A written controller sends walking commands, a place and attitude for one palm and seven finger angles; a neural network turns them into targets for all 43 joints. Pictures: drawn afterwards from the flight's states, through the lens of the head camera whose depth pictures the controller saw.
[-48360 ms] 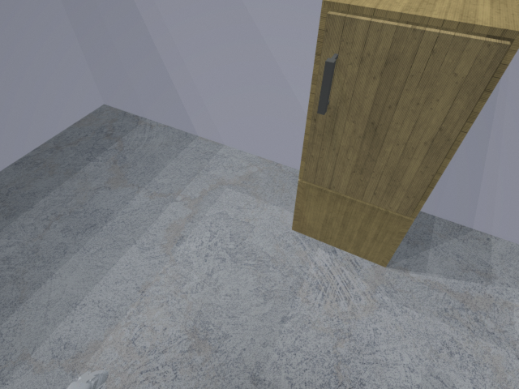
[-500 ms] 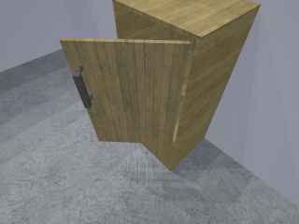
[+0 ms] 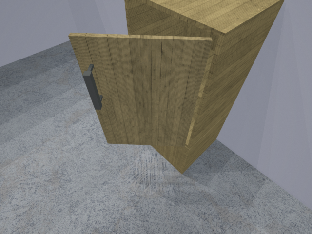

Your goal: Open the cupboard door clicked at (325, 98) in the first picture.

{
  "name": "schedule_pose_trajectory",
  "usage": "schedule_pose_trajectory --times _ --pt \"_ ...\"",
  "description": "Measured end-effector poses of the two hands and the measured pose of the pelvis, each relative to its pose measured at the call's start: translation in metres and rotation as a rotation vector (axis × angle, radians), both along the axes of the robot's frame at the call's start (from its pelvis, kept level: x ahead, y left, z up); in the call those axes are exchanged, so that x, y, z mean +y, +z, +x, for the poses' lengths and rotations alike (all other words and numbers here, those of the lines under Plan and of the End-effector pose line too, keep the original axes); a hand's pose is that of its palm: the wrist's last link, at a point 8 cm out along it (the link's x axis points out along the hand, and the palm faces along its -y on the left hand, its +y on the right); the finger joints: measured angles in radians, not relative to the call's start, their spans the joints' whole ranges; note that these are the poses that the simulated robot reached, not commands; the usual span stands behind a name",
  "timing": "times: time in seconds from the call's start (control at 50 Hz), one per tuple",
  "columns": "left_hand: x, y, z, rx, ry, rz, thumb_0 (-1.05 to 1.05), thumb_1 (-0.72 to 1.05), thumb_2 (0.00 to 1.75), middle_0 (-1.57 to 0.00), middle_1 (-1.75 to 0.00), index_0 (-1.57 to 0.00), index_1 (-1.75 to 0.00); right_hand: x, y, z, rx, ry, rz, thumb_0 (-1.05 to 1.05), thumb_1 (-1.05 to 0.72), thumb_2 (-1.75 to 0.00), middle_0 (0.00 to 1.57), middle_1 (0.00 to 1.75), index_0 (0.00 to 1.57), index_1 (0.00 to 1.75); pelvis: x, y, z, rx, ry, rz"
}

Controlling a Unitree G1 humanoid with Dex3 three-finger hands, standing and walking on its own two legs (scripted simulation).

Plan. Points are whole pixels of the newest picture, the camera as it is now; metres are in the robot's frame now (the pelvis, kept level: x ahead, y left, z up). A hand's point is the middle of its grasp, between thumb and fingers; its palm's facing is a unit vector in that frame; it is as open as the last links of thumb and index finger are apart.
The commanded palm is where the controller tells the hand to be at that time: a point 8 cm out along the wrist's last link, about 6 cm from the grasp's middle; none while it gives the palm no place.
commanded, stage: come to a stop and stand still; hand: left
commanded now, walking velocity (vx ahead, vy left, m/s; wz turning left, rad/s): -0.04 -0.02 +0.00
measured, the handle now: (94, 87) +0.55 +0.24 +0.03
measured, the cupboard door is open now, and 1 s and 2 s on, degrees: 44 44 44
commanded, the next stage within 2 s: look again from close up in 0.82 s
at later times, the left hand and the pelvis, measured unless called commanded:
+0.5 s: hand out of the picture +0.02 +0.13 -0.16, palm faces +0.00 -0.97 -0.25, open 7.3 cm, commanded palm none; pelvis +0.00 -0.05 +0.00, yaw +0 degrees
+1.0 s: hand out of the picture +0.01 +0.12 -0.17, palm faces +0.01 -0.97 -0.22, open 7.4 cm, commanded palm none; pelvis +0.00 -0.06 +0.00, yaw +0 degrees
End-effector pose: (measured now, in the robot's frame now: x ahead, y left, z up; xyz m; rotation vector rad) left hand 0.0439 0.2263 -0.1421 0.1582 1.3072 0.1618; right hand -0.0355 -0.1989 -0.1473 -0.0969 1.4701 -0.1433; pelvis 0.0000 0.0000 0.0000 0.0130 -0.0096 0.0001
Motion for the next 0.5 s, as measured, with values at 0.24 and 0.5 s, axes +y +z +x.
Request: schedule_pose_trajectory --times 0.24,0.5 --pt "-0.020 0.009 0.007 -0.028 -0.036 0.049 0.00 0.94 0.90 -0.20 -0.30 -0.20 -0.30 -0.027 -0.016 0.029 -0.095 0.000 0.027 0.00 -0.91 -0.90 0.20 0.30 0.20 0.29 -0.019 -0.005 0.006 -0.002 -0.006 -0.005" --pt "-0.044 0.013 -0.028 0.035 -0.021 0.045 0.01 0.93 0.90 -0.20 -0.30 -0.20 -0.30 -0.068 -0.010 0.048 -0.142 0.036 0.005 0.01 -0.92 -0.90 0.20 0.30 0.20 0.29 -0.046 0.000 0.000 -0.010 -0.006 0.004"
